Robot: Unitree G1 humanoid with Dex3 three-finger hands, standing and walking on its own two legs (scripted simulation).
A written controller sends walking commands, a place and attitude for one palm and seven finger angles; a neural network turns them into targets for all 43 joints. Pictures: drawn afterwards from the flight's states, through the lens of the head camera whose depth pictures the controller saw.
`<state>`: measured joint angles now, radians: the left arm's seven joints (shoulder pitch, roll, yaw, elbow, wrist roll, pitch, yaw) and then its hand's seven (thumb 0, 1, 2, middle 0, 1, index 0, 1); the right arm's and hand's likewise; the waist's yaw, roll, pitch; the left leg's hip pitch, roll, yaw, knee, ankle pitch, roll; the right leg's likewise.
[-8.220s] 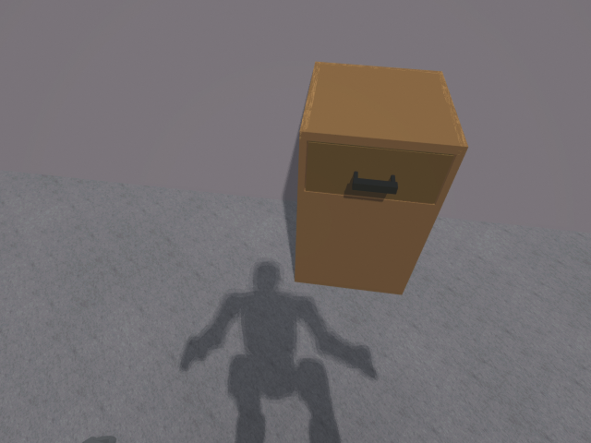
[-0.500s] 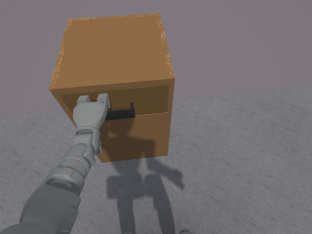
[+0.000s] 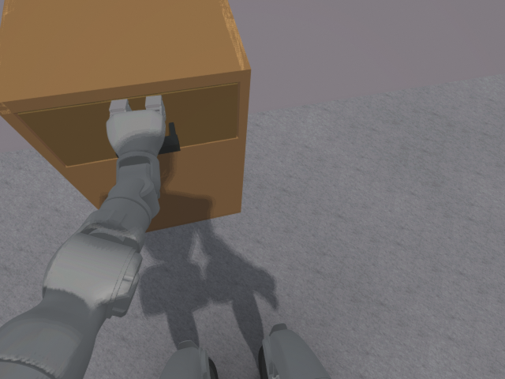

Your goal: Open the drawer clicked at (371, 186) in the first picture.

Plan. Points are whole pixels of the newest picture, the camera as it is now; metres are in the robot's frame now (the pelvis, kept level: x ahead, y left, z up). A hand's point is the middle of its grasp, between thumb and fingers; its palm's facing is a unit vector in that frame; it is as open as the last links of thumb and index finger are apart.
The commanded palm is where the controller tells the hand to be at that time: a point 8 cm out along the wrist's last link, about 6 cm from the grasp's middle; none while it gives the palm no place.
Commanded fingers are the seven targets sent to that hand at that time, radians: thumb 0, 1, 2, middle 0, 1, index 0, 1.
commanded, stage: move the hooked fingers above the handle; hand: left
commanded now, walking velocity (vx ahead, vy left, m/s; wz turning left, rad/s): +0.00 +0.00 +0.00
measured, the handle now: (147, 139) +0.58 +0.13 -0.09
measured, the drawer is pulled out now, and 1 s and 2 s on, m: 0.00 0.00 0.00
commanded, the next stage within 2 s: lower the fingers behind the handle in 0.72 s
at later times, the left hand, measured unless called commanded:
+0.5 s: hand (146, 146) +0.53 +0.12 -0.04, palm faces -0.05 -0.03 -1.00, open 13.8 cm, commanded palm +0.52 +0.11 +0.02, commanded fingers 0.00 -0.50 0.30 -0.30 -1.20 -0.30 -1.20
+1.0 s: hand (145, 152) +0.52 +0.13 -0.05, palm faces -0.09 -0.01 -1.00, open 13.8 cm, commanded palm +0.51 +0.11 +0.00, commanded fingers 0.00 -0.50 0.30 -0.30 -1.20 -0.30 -1.20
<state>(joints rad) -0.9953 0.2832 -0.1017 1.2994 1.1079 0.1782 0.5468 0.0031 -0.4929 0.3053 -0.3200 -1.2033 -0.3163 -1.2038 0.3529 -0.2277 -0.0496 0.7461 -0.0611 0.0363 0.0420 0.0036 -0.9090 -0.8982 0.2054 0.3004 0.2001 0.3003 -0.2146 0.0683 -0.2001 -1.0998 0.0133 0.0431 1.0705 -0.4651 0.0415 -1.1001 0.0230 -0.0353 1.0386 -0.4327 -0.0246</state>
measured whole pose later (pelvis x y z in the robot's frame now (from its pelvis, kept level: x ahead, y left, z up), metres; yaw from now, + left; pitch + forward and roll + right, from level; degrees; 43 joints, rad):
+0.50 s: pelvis +0.01 +0.00 -0.01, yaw +0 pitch +30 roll -2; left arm -1.02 0.30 -0.11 1.27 1.09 0.18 0.53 0.00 -0.49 0.31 -0.32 -1.20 -0.32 -1.20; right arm 0.34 -0.23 -0.04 0.72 -0.06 0.03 0.04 0.00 -0.91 -0.90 0.21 0.30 0.20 0.30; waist -0.21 0.07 -0.20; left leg -1.15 0.02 0.03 1.11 -0.49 0.04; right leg -1.14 0.03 -0.05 1.07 -0.46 -0.03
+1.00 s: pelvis +0.01 -0.01 -0.01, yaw +0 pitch +30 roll -2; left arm -0.98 0.30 -0.10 1.26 1.08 0.19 0.52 0.00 -0.49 0.31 -0.32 -1.20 -0.31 -1.20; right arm 0.34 -0.22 -0.03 0.72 -0.06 0.05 0.05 0.00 -0.91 -0.90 0.21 0.30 0.20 0.30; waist -0.20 0.08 -0.19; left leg -1.15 0.02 0.03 1.12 -0.50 0.03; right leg -1.14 0.03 -0.05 1.08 -0.47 -0.03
